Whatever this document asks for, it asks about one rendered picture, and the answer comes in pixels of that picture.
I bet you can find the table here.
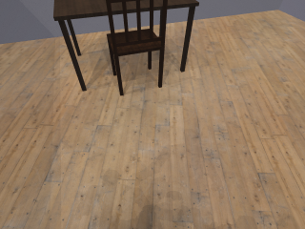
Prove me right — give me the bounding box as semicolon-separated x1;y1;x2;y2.
53;0;199;92

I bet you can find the chair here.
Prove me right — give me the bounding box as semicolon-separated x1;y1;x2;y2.
106;0;168;96

